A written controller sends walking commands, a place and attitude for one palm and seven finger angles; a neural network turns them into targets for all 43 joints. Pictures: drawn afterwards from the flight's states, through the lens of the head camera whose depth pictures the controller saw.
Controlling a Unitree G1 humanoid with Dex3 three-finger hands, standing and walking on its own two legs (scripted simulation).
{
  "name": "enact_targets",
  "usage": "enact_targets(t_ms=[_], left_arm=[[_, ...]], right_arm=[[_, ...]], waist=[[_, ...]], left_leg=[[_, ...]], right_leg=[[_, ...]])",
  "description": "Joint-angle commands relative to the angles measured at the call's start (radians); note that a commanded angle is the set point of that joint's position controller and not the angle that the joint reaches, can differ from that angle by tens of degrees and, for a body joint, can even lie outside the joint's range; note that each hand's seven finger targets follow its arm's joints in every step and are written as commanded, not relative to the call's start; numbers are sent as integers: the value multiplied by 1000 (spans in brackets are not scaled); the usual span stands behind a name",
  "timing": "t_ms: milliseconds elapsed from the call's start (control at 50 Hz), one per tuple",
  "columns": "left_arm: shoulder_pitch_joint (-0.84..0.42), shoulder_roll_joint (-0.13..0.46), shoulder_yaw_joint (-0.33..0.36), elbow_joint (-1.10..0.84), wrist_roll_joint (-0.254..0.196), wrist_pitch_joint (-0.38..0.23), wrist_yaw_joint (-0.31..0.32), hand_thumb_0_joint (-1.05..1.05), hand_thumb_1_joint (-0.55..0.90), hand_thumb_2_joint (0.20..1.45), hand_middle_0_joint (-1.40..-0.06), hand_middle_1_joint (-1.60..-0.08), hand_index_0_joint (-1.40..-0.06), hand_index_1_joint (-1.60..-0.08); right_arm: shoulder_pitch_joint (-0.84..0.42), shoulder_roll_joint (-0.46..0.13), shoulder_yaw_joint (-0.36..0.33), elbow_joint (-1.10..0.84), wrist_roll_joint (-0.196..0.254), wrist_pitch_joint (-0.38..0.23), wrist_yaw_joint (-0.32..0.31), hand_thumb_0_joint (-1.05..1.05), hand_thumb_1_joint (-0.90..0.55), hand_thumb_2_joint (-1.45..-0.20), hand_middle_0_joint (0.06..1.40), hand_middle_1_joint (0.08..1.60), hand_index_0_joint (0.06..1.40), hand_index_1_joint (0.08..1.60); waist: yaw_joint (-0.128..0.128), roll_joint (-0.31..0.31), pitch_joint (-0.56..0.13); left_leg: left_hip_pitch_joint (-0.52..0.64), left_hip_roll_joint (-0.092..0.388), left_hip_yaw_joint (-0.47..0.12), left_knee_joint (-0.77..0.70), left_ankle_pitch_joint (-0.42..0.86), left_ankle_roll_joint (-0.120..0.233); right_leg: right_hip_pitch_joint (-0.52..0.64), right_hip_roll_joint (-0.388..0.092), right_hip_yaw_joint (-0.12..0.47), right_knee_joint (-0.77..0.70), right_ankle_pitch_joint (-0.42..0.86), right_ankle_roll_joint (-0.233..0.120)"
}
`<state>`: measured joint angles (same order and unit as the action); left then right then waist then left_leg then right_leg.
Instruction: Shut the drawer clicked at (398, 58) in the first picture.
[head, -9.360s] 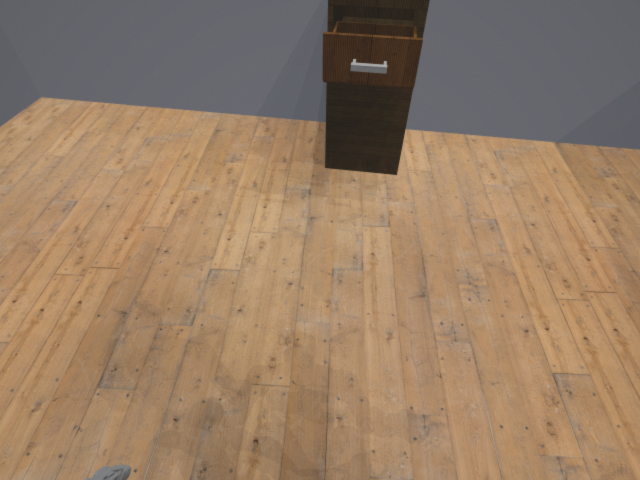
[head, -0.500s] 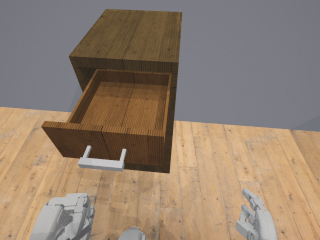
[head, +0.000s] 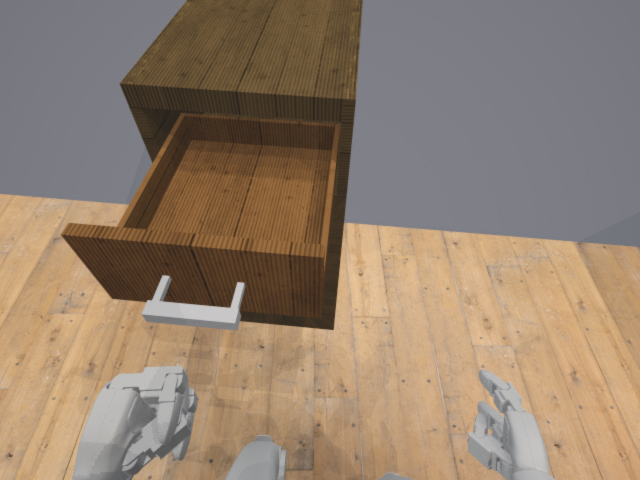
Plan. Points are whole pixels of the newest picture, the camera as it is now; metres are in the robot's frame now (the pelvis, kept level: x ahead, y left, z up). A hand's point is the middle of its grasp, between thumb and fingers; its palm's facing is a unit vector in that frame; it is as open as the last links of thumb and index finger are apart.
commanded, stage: bring the fist close to the handle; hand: left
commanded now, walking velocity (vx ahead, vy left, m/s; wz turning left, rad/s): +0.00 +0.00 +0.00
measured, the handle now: (197, 301) +0.34 +0.19 +0.01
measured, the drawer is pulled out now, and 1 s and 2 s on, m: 0.28 0.28 0.22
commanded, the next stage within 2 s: push the drawer shut in 0.98 s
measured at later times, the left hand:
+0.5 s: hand (204, 398) +0.21 +0.15 +0.02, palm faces -0.07 -1.00 -0.03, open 3.3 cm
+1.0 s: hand (210, 390) +0.23 +0.15 +0.01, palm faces -0.07 -1.00 -0.03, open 3.3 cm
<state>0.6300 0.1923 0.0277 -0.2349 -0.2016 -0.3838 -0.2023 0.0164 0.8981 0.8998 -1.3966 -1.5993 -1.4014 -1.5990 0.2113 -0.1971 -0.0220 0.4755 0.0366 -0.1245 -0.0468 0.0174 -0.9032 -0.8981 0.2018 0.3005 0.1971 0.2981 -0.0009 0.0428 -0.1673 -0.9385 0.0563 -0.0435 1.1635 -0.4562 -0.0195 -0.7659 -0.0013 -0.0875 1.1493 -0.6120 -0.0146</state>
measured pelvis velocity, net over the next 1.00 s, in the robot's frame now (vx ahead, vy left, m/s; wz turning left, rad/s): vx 0.00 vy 0.01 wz -0.02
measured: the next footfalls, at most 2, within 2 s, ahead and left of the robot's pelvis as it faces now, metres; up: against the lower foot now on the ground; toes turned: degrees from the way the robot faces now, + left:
none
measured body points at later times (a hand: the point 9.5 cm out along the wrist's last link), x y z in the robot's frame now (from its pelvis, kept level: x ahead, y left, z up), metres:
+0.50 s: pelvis -0.01 +0.01 -0.03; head +0.07 +0.02 +0.42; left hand +0.21 +0.20 +0.02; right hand +0.18 -0.23 -0.10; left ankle +0.06 +0.13 -0.65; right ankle -0.02 -0.11 -0.65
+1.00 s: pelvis +0.00 +0.01 -0.03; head +0.08 +0.02 +0.41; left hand +0.22 +0.20 +0.01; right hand +0.19 -0.23 -0.11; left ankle +0.06 +0.13 -0.65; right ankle -0.02 -0.11 -0.65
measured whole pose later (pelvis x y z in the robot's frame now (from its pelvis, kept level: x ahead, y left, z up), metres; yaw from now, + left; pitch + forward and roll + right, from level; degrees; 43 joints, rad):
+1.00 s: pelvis +0.00 +0.01 -0.03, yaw -1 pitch +20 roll -3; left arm 0.44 0.19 0.00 -0.10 -0.15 -0.42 -0.11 0.02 0.90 0.90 -1.40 -1.60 -1.40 -1.60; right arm 0.19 -0.21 0.00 0.47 0.01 -0.06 -0.03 0.02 -0.90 -0.90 0.20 0.30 0.20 0.30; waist -0.03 0.03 -0.19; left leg -1.17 0.06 -0.04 1.32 -0.51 -0.01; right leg -0.99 0.00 -0.08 1.30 -0.66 0.00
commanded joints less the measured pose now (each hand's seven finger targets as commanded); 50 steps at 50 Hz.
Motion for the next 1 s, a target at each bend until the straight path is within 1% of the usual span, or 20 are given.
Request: enact_targets(t_ms=[0, 120, 160, 220, 280, 320, 340, 500, 520, 540, 560, 580, 620, 660, 680, 740, 800, 840, 920, 980], left_arm=[[10, 64, 46, -188, -14, -55, 9, 0, 900, 900, -1400, -1600, -1400, -1600], [-28, 85, 77, -145, -3, -82, 34, 0, 900, 900, -1400, -1600, -1400, -1600], [-34, 65, 61, -132, -9, -89, 31, 0, 900, 900, -1400, -1600, -1400, -1600], [-94, 83, 67, -120, 3, -105, 36, 0, 900, 900, -1400, -1600, -1400, -1600], [-109, 55, 35, -118, -2, -114, 35, 0, 900, 900, -1400, -1600, -1400, -1600], [-125, 78, 54, -99, 6, -111, 43, 0, 900, 900, -1400, -1600, -1400, -1600], [-123, 61, 43, -93, 8, -109, 44, 0, 900, 900, -1400, -1600, -1400, -1600], [-222, 72, 52, -50, 20, -106, 72, 0, 900, 900, -1400, -1600, -1400, -1600], [-231, 80, 58, -37, 27, -105, 75, 0, 900, 900, -1400, -1600, -1400, -1600], [-241, 64, 39, -39, 28, -106, 75, 0, 900, 900, -1400, -1600, -1400, -1600], [-268, 65, 35, -36, 28, -106, 75, 0, 900, 900, -1400, -1600, -1400, -1600], [-275, 81, 48, -58, 26, -109, 76, 0, 900, 900, -1400, -1600, -1400, -1600], [-235, 100, 72, -66, 21, -100, 79, 0, 900, 900, -1400, -1600, -1400, -1600], [-202, 79, 52, -101, 14, -91, 77, 0, 900, 900, -1400, -1600, -1400, -1600], [-193, 82, 64, -88, 12, -83, 80, 0, 900, 900, -1400, -1600, -1400, -1600], [-202, 57, 31, -76, 23, -75, 84, 0, 900, 900, -1400, -1600, -1400, -1600], [-191, 45, 15, -76, 27, -83, 84, 0, 900, 900, -1400, -1600, -1400, -1600], [-204, 60, 24, -66, 34, -93, 90, 0, 900, 900, -1400, -1600, -1400, -1600], [-237, 83, 38, -86, 39, -113, 99, 0, 900, 900, -1400, -1600, -1400, -1600], [-210, 61, 21, -97, 35, -111, 100, 0, 900, 900, -1400, -1600, -1400, -1600]], right_arm=[[-78, -112, -42, -175, -1, -44, -4, 0, -900, -900, 200, 300, 200, 300], [-77, -116, -45, -155, -11, -34, -2, 0, -900, -900, 200, 300, 200, 300], [-75, -117, -45, -160, -11, -31, 1, 0, -900, -900, 200, 300, 200, 300], [-76, -127, -43, -149, -16, -32, -1, 0, -900, -900, 200, 300, 200, 300], [-69, -130, -42, -154, -17, -37, 3, 0, -900, -900, 200, 300, 200, 300], [-71, -132, -43, -146, -21, -32, 1, 0, -900, -900, 200, 300, 200, 300], [-70, -133, -43, -153, -20, -30, 3, 0, -900, -900, 200, 300, 200, 300], [-64, -140, -37, -150, -26, -12, 9, 0, -900, -900, 200, 300, 200, 300], [-63, -143, -37, -145, -28, -8, 7, 0, -900, -900, 200, 300, 200, 300], [-65, -143, -34, -149, -28, -6, 10, 0, -900, -900, 200, 300, 200, 300], [-60, -145, -33, -146, -30, -5, 12, 0, -900, -900, 200, 300, 200, 300], [-58, -145, -34, -147, -30, -5, 12, 0, -900, -900, 200, 300, 200, 300], [-56, -145, -36, -150, -28, 1, 12, 0, -900, -900, 200, 300, 200, 300], [-58, -139, -36, -160, -26, 7, 16, 0, -900, -900, 200, 300, 200, 300], [-57, -137, -38, -157, -24, 12, 16, 0, -900, -900, 200, 300, 200, 300], [-61, -136, -36, -156, -25, 19, 16, 0, -900, -900, 200, 300, 200, 300], [-58, -137, -36, -161, -26, 20, 18, 0, -900, -900, 200, 300, 200, 300], [-60, -140, -37, -158, -27, 21, 14, 0, -900, -900, 200, 300, 200, 300], [-52, -142, -35, -157, -31, 21, 13, 0, -900, -900, 200, 300, 200, 300], [-53, -139, -33, -170, -31, 23, 17, 0, -900, -900, 200, 300, 200, 300]], waist=[[-14, -11, -124], [-13, -11, -154], [-20, -27, -155], [-26, -6, -163], [-28, 7, -193], [-29, -9, -202], [-27, -7, -203], [-30, -5, -236], [-35, -17, -239], [-34, 12, -238], [-41, 3, -246], [-31, 22, -270], [-20, 11, -297], [-17, 35, -317], [-19, 11, -302], [-36, 5, -263], [-37, 10, -249], [-43, -9, -235], [-41, 11, -255], [-32, 28, -276]], left_leg=[[201, -43, 20, -143, 145, 54], [177, -36, 14, -117, 150, 53], [163, -36, 15, -107, 136, 52], [148, -33, 9, -90, 122, 53], [152, -33, 4, -82, 114, 50], [135, -30, 2, -67, 121, 52], [129, -32, 5, -65, 112, 50], [96, -31, 3, -30, 101, 48], [88, -29, 0, -22, 107, 51], [90, -31, 1, -20, 101, 49], [85, -30, 0, -11, 101, 50], [96, -30, 2, -11, 113, 49], [115, -28, 0, -22, 145, 49], [142, -28, 3, -29, 173, 48], [135, -28, 3, -31, 177, 48], [118, -28, -1, -27, 160, 48], [115, -29, -5, -30, 137, 46], [104, -27, -6, -24, 124, 47], [110, -27, -11, -21, 118, 48], [123, -30, -5, -25, 136, 46]], right_leg=[[-32, 25, 41, -206, 223, 1], [-66, 30, 33, -167, 221, -4], [-83, 29, 35, -164, 212, -1], [-121, 31, 33, -142, 186, -5], [-143, 29, 26, -123, 178, -7], [-149, 32, 29, -111, 184, -8], [-156, 29, 28, -106, 177, -7], [-195, 30, 29, -72, 169, -10], [-202, 34, 28, -64, 171, -10], [-216, 32, 28, -61, 167, -11], [-220, 31, 30, -57, 171, -10], [-209, 30, 33, -54, 180, -12], [-178, 34, 30, -56, 208, -14], [-166, 30, 26, -57, 241, -12], [-158, 32, 25, -60, 250, -11], [-183, 33, 19, -59, 235, -9], [-201, 33, 14, -58, 206, -10], [-216, 35, 17, -57, 194, -9], [-224, 35, 17, -47, 181, -13], [-207, 32, 18, -49, 202, -13]])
